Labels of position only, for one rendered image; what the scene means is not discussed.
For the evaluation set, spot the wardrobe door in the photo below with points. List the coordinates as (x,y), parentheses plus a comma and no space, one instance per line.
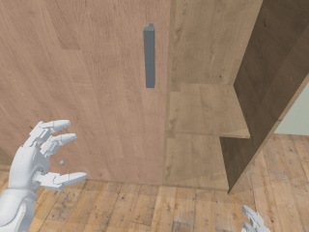
(84,61)
(5,158)

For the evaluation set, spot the robot left hand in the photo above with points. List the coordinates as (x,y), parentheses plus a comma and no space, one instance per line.
(28,159)

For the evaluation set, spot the handle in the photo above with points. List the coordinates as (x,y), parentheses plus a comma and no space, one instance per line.
(149,55)

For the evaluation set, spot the robot right hand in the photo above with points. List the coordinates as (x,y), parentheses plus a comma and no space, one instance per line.
(255,220)

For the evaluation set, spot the robot left forearm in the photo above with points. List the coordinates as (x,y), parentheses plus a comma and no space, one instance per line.
(17,209)

